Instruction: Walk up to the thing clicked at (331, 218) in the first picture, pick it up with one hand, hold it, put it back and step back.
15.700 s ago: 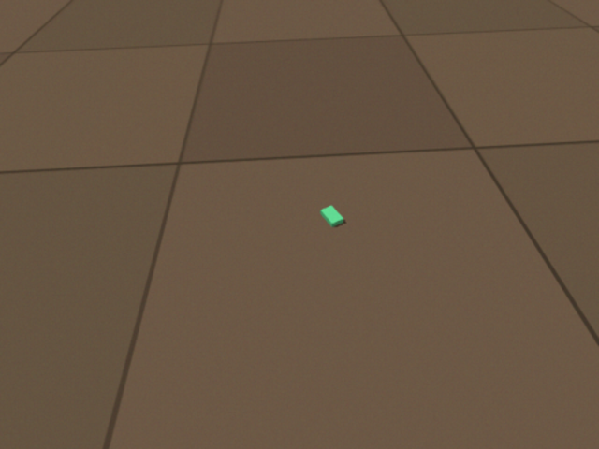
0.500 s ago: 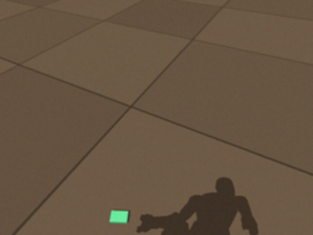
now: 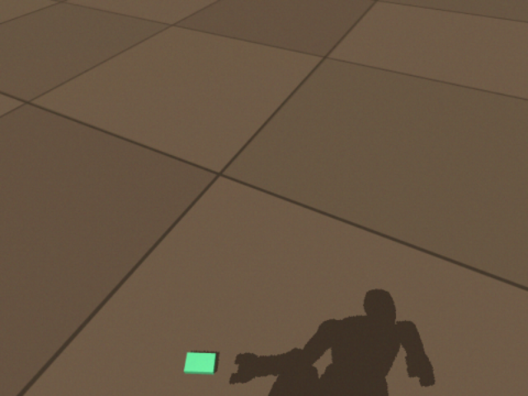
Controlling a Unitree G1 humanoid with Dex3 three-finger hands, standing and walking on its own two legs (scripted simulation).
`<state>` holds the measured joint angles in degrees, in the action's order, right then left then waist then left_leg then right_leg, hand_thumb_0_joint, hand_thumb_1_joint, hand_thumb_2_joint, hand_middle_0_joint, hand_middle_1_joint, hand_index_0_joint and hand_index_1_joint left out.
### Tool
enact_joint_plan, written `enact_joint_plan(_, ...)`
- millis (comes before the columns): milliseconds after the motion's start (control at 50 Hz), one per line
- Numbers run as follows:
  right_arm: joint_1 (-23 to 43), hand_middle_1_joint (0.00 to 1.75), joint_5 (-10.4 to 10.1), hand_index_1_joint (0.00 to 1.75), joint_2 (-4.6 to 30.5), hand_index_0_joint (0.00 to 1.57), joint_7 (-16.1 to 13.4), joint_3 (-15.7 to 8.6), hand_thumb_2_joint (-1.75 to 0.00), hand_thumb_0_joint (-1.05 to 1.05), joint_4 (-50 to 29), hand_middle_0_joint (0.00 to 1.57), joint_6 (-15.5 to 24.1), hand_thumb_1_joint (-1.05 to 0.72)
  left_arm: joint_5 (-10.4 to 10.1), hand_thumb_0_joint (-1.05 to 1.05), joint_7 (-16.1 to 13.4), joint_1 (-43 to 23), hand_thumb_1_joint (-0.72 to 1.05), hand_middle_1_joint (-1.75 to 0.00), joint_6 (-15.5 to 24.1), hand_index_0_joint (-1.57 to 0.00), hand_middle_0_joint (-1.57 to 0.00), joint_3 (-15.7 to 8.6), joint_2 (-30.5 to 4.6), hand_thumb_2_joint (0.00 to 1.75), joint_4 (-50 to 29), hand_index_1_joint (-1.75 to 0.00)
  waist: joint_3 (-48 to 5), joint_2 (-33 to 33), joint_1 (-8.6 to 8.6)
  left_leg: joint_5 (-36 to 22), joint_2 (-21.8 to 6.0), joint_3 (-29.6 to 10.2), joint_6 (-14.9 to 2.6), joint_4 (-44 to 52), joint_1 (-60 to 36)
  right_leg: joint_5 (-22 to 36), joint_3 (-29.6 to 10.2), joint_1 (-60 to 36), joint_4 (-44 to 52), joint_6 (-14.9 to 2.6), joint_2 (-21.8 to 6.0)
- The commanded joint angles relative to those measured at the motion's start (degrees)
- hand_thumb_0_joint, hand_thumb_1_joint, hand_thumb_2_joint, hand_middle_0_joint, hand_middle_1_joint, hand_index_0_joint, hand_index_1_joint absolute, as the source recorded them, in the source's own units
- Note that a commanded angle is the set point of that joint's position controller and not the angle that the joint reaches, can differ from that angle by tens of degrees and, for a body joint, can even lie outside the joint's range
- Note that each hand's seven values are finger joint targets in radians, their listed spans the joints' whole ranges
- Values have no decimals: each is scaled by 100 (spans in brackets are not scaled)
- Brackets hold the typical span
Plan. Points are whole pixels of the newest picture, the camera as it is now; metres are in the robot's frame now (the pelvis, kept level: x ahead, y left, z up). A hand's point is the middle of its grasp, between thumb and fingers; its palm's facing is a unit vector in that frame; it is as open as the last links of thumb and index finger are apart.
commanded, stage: walk up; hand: left
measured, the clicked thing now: (200, 363) +0.41 +0.26 -0.76
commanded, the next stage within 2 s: none
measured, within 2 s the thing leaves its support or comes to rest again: neither
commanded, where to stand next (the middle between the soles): +0.05 +0.00 m, yaw +2 degrees
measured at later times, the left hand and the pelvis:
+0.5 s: hand out of the picture +0.07 +0.26 -0.15, palm faces +0.00 -0.93 -0.36, open 7.4 cm; pelvis -0.01 +0.00 +0.00, yaw +0 degrees
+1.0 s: hand out of the picture +0.04 +0.25 -0.14, palm faces -0.02 -0.92 -0.40, open 7.4 cm; pelvis +0.02 -0.02 +0.00, yaw -1 degrees
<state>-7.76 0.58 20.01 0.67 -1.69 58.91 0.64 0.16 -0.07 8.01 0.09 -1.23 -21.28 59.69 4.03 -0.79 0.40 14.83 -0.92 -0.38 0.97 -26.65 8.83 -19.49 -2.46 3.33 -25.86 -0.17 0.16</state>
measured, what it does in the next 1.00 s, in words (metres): lifts its left foot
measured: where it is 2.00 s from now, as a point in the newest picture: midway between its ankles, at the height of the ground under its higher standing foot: outside the picture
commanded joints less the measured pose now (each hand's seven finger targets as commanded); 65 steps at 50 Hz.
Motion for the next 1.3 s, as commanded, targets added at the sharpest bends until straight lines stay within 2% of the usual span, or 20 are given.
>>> enact_joint_plan(0, 242, 30, -26, 30, 1288, 20, -101, -261, -90, 0, -381, 20, 116, -90, -5, 0, -56, -126, 90, -30, 159, -20, -20, -262, -1214, 90, -350, -30, -491, 151, -19, -1832, -534, -416, -522, 193, -380, 2052, -324, 204, 345, -313, -483)
enact_joint_plan(620, 195, 30, 11, 30, 1248, 20, -84, -217, -90, 0, -220, 20, 138, -90, 14, 0, -20, -235, 90, -30, 153, -20, -20, -268, -1217, 90, -352, -30, -427, 173, -38, -1315, -463, -477, -458, 441, -353, 1424, -407, 324, 518, -322, -474)
enact_joint_plan(660, -180, 30, 32, 30, 1513, 20, -6, -378, -90, 0, -276, 20, 157, -90, 111, 0, 54, -131, 90, -30, 185, -20, -20, -338, -1322, 90, -417, -30, -433, 247, -138, 619, -504, -784, -778, 345, -452, -610, -412, 782, 162, -510, -343)
enact_joint_plan(700, -395, 30, 69, 30, 1634, 20, 25, -444, -90, 0, -285, 20, 150, -90, 144, 0, 106, -212, 90, -30, 170, -20, -20, -318, -1185, 90, -481, -30, 128, 579, -242, 2021, -844, -1498, -1012, 964, -527, -1504, -272, 1803, -196, -468, -122)
enact_joint_plan(720, -543, 30, 87, 30, 1737, 20, 34, -489, -90, 0, -325, 20, 158, -90, 154, 0, 118, -182, 90, -30, 182, -20, -20, -316, -1113, 90, -521, -30, 260, 838, -278, 2159, -1225, -1969, -1218, 1319, -526, -1257, 31, 2018, -702, -387, 45)
enact_joint_plan(760, -392, 30, 101, 30, 1934, 20, 47, -566, -90, 0, -481, 20, 190, -90, 168, 0, 100, 75, 90, -30, 234, -20, -20, -361, -1133, 90, -546, -30, 404, 939, -131, 879, -1755, -2289, -1590, 1311, -315, -1139, 152, 1899, -988, -324, -125)
enact_joint_plan(800, -141, 30, 64, 30, 1681, 20, 63, -482, -90, 0, -639, 20, 183, -90, 158, 0, 66, 612, 90, -30, 379, -20, -20, -365, -1048, 90, -434, -30, 45, 762, 200, -1074, -1267, -1434, -1300, 304, -146, -346, 193, 892, 343, -393, -106)
enact_joint_plan(820, 111, 30, -7, 30, 1339, 20, 55, -373, -90, 0, -787, 20, 170, -90, 168, 0, 23, 1032, 90, -30, 422, -20, -20, -441, -1211, 90, -278, -30, -119, 161, 403, -1757, -687, -671, -896, -752, 509, 940, -459, -79, 880, -405, -432)
enact_joint_plan(840, 346, 30, -67, 30, 927, 20, 35, -253, -90, 0, -918, 20, 132, -90, 139, 0, -22, 1284, 90, -30, 435, -20, -20, -568, -1641, 90, -169, -30, -41, -1051, 529, -289, 250, 100, -383, -2063, 1700, 2336, -1723, -853, 1272, -452, -1204)
enact_joint_plan(860, 422, 30, -12, 30, 992, 20, -51, -261, -90, 0, -964, 20, 78, -90, 167, 0, -39, 1247, 90, -30, 427, -20, -20, -570, -1799, 90, -318, -30, 246, -566, 509, 1615, 441, -120, -239, -2249, 2575, 3403, -2325, -1071, 1037, -855, -1855)
enact_joint_plan(880, 171, 30, 0, 30, 1158, 20, -109, -303, -90, 0, -934, 20, 69, -90, 137, 0, -47, 1098, 90, -30, 407, -20, -20, -561, -1782, 90, -452, -30, 238, -211, 372, 1877, 300, -497, -258, -2506, 2345, 3624, -2255, -684, 826, -1192, -2076)
enact_joint_plan(920, -40, 30, -28, 30, 1261, 20, -100, -340, -90, 0, -900, 20, 92, -90, 70, 0, -79, 813, 90, -30, 364, -20, -20, -543, -1511, 90, -669, -30, 355, -306, 197, 1760, 138, -484, -255, -2816, 2399, 4427, -1510, -768, 680, -1442, -1806)
enact_joint_plan(960, -291, 30, -21, 30, 1150, 20, -53, -358, -90, 0, -773, 20, -16, -90, 73, 0, -141, 616, 90, -30, 383, -20, -20, -459, -1382, 90, -764, -30, 188, -380, 9, 1115, 194, -578, -253, -2610, 2216, 5009, -825, -797, 494, -1041, -1396)
enact_joint_plan(1100, -136, 30, 15, 30, 989, 20, -63, -362, -90, 0, -956, 20, -212, -90, -61, 0, -267, 260, 90, -30, 132, -20, -20, -402, -1289, 90, -1135, -30, -7, -902, 31, -23, 80, -102, -224, -1212, 885, 5102, -424, 345, -289, -852, -1265)
enact_joint_plan(1160, -526, 30, 42, 30, 1220, 20, -86, -493, -90, 0, -902, 20, -204, -90, -150, 0, -268, 43, 90, -30, -35, -20, -20, -404, -1303, 90, -1290, -30, -402, -635, -255, -1590, 146, 18, -403, -128, 83, 4505, -154, 583, -1308, -550, -953)
enact_joint_plan(1180, -603, 30, 52, 30, 1500, 20, -117, -591, -90, 0, -958, 20, -166, -90, -209, 0, -252, 185, 90, -30, -55, -20, -20, -395, -1152, 90, -1332, -30, -694, 114, -350, -4094, -261, -360, -627, -60, -370, 3538, -18, 770, -2164, -238, -417)
enact_joint_plan(1200, -723, 30, 48, 30, 1769, 20, -143, -667, -90, 0, -1069, 20, -143, -90, -307, 0, -264, 381, 90, -30, -91, -20, -20, -392, -976, 90, -1383, -30, -1156, 1000, -405, -5747, -1165, -1454, -1191, 141, -984, 1105, 153, 1206, -3578, 11, 379)
enact_joint_plan(1220, -558, 30, 23, 30, 1804, 20, -175, -672, -90, 0, -1157, 20, -154, -90, -298, 0, -330, 779, 90, -30, -186, -20, -20, -407, -880, 90, -1284, -30, -1351, 1304, -222, -6395, -1758, -2177, -1745, 58, -1105, -1871, -170, 1564, -4437, -30, 735)
enact_joint_plan(1240, -453, 30, -30, 30, 1871, 20, -207, -706, -90, 0, -1182, 20, -160, -90, -240, 0, -379, 851, 90, -30, -260, -20, -20, -378, -961, 90, -1184, -30, -1221, 1328, -190, -5767, -2094, -2499, -2017, 178, -525, -2194, -519, 1492, -4734, -80, 463)
enact_joint_plan(1280, 200, 30, -58, 30, 1491, 20, -235, -603, -90, 0, -1468, 20, -240, -90, -203, 0, -315, 840, 90, -30, -324, -20, -20, -433, -1156, 90, -1113, -30, -961, 884, -11, -4163, -1487, -1490, -1602, 355, 203, -1705, -608, 1436, -4881, -120, 369)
